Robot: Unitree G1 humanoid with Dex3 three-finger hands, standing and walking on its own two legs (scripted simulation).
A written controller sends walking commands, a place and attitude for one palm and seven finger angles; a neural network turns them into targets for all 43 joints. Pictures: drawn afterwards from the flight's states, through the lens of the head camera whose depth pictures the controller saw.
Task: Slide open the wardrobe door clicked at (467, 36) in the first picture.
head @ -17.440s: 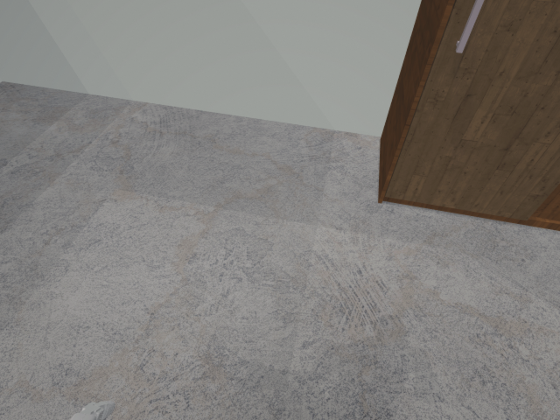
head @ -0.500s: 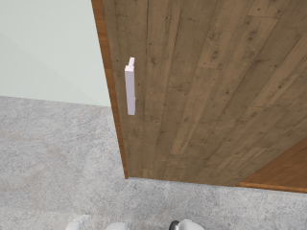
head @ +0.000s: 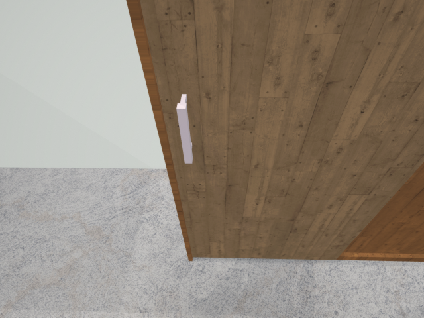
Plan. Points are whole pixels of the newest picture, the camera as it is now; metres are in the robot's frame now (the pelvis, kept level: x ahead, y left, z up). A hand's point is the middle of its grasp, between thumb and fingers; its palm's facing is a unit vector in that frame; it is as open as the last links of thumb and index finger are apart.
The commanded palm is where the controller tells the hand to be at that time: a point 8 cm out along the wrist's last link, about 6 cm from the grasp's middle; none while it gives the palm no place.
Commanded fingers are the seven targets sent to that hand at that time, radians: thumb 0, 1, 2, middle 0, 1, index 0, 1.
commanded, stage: come to a stop and stand still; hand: left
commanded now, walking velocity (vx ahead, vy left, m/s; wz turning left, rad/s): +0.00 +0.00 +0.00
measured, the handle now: (186, 130) +0.48 +0.08 +0.09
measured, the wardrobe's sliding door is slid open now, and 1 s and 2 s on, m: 0.00 0.00 0.00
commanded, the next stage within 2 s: look again from close up in 0.98 s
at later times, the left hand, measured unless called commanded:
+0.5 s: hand out of the picture -0.04 +0.12 -0.18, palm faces +0.04 -0.99 -0.14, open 7.3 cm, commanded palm none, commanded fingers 0.00 0.90 0.90 -0.20 -0.30 -0.20 -0.30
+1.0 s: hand out of the picture +0.00 +0.13 -0.18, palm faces +0.02 -0.99 -0.17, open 7.3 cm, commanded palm none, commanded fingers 0.00 0.90 0.90 -0.20 -0.30 -0.20 -0.30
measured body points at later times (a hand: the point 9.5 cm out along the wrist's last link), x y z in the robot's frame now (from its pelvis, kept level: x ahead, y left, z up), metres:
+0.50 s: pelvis +0.00 -0.02 +0.00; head +0.01 -0.02 +0.45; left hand -0.05 +0.18 -0.16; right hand -0.06 -0.22 -0.16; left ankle +0.04 +0.09 -0.74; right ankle -0.05 -0.12 -0.74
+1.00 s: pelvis +0.02 -0.03 +0.00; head +0.03 -0.03 +0.45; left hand +0.00 +0.18 -0.16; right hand +0.01 -0.24 -0.16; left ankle +0.04 +0.09 -0.74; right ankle -0.05 -0.12 -0.74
